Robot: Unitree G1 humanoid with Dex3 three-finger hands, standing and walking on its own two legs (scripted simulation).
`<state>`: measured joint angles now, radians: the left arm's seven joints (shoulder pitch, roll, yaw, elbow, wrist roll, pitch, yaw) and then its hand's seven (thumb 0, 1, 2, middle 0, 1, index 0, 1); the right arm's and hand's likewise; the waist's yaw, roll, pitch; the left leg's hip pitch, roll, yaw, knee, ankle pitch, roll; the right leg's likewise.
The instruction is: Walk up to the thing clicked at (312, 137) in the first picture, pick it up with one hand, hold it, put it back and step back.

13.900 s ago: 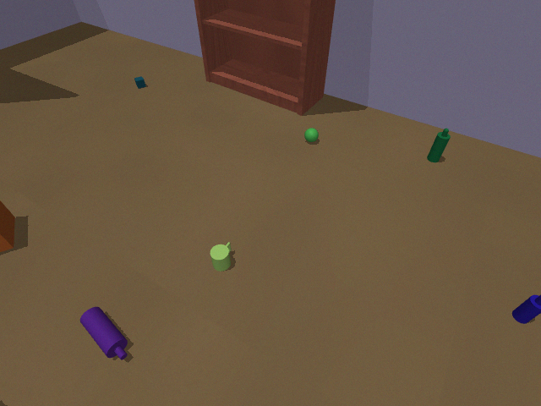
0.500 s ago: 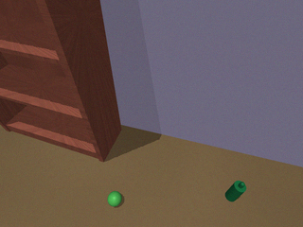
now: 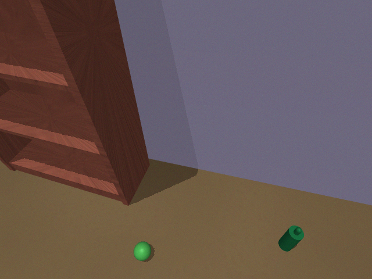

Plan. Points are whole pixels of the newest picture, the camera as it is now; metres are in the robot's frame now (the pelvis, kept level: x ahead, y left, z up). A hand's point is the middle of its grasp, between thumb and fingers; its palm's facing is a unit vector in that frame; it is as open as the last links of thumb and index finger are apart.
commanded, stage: walk up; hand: left
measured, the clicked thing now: (142, 251) +0.41 +0.24 -0.73
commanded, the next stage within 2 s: stand in 0.52 s
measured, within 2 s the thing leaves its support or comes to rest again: neither
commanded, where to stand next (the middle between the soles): +0.04 +0.00 m, yaw +1 degrees
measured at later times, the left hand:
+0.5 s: hand out of the picture +0.11 +0.26 -0.15, palm faces -0.02 -0.94 -0.34, open 7.3 cm
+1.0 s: hand out of the picture +0.08 +0.25 -0.16, palm faces -0.03 -0.94 -0.33, open 7.3 cm
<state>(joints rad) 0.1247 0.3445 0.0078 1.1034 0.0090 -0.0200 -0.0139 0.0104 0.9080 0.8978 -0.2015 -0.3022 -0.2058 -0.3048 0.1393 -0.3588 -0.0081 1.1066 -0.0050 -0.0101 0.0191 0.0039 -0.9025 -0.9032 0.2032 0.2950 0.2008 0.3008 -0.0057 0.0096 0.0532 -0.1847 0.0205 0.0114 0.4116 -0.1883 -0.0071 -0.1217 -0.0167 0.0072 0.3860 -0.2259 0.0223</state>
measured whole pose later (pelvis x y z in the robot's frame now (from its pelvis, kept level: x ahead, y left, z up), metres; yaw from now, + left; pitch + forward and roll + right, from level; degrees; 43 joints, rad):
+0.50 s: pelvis +0.01 +0.00 +0.00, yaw +0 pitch -2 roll +0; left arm 0.06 0.35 0.01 1.15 0.01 -0.01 -0.01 0.01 0.91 0.90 -0.20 -0.30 -0.21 -0.30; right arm 0.08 -0.34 -0.01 1.14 -0.01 -0.01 0.01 0.00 -0.90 -0.90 0.20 0.30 0.20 0.30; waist -0.01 0.00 0.05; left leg -0.13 0.01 0.01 0.33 -0.16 0.00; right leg -0.07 -0.03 0.00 0.31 -0.20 0.03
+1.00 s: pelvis +0.01 +0.00 +0.00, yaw +0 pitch -2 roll +0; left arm 0.12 0.35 0.00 1.13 0.02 -0.01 -0.01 0.01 0.91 0.90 -0.20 -0.30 -0.21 -0.30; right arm 0.08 -0.35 -0.01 1.14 -0.01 0.00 0.01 0.00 -0.90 -0.90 0.20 0.30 0.20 0.30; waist -0.01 -0.01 0.05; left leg -0.14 0.02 0.01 0.32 -0.15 -0.01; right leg -0.08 -0.02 0.00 0.31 -0.20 0.02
